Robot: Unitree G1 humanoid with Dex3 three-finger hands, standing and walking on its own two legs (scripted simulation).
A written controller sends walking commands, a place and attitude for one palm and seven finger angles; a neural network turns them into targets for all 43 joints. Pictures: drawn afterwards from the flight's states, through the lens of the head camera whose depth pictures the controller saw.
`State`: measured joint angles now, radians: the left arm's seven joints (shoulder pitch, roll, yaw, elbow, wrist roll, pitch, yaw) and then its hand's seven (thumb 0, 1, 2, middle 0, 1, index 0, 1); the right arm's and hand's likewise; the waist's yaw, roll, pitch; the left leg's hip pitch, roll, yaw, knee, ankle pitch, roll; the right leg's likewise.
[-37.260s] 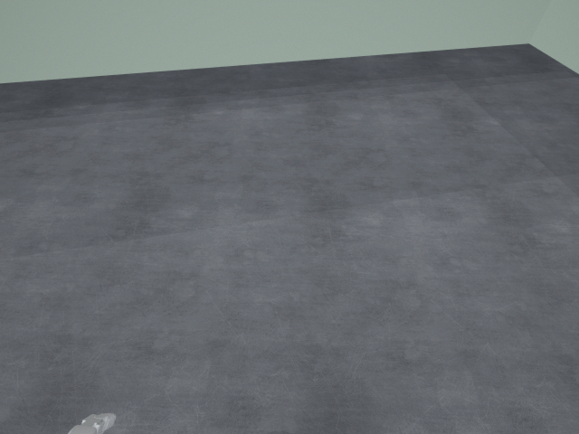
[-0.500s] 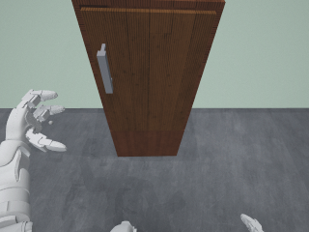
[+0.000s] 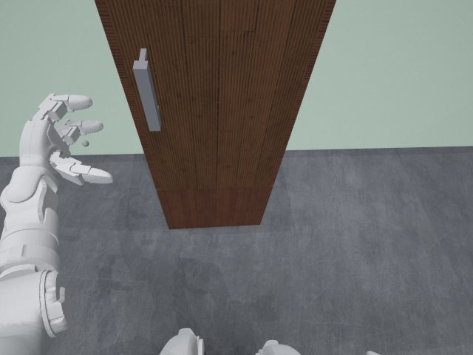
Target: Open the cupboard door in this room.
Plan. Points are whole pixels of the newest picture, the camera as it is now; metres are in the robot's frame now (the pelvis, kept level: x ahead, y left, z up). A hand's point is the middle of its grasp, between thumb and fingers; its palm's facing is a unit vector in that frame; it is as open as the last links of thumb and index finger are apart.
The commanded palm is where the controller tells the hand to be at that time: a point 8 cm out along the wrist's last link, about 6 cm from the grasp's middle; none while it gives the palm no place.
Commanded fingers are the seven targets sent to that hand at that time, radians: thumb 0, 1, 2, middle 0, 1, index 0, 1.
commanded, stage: move the hooked fingers beside the handle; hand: left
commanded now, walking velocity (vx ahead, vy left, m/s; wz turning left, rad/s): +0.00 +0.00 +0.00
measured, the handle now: (149, 92) +0.58 +0.16 +0.07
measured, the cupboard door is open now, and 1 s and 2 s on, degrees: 0 0 0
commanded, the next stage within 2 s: slide the fingers in behind the handle in 1.38 s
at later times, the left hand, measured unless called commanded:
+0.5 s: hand (108, 108) +0.52 +0.23 +0.08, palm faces +0.06 -1.00 +0.00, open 14.0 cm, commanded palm +0.51 +0.27 +0.08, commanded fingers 0.00 -0.50 0.30 -0.30 -1.20 -0.30 -1.20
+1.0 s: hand (112, 103) +0.54 +0.23 +0.07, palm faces +0.07 -1.00 +0.01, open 14.0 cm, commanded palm +0.52 +0.27 +0.07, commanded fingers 0.00 -0.50 0.30 -0.30 -1.20 -0.30 -1.20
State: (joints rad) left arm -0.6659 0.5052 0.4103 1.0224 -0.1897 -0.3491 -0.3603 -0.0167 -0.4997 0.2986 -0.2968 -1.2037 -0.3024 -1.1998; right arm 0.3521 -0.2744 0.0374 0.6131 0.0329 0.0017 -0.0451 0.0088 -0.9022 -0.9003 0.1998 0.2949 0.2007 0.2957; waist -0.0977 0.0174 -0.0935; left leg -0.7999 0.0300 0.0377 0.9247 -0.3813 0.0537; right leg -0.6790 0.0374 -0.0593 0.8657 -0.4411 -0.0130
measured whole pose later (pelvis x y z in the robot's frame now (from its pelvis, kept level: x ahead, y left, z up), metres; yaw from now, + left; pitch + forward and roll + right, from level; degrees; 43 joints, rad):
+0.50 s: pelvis +0.00 +0.00 -0.01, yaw -1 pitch +20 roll -4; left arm -0.97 0.66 0.46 1.28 -0.09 -0.35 -0.31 -0.02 -0.50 0.30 -0.30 -1.20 -0.30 -1.20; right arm 0.42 -0.29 0.05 0.63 0.00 0.07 -0.03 0.01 -0.90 -0.90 0.20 0.29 0.20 0.30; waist -0.20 0.03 -0.09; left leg -0.96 0.06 0.03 1.00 -0.40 0.05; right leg -0.83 0.06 -0.07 0.92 -0.45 -0.02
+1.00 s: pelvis +0.02 +0.00 -0.01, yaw -2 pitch +23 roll -5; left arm -0.95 0.64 0.48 1.22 -0.08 -0.34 -0.28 -0.02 -0.50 0.30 -0.30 -1.20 -0.30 -1.20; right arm 0.44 -0.27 0.04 0.62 -0.01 0.11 -0.01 0.00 -0.90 -0.90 0.20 0.29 0.20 0.30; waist -0.20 0.03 -0.10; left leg -0.97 0.06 0.03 1.01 -0.43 0.05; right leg -0.84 0.07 -0.06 0.90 -0.46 -0.01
